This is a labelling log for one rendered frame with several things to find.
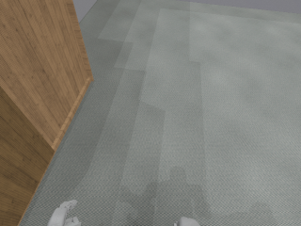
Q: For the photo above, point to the wardrobe door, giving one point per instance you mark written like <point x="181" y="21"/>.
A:
<point x="41" y="66"/>
<point x="24" y="157"/>

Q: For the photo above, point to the left robot hand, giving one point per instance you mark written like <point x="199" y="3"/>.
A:
<point x="59" y="217"/>

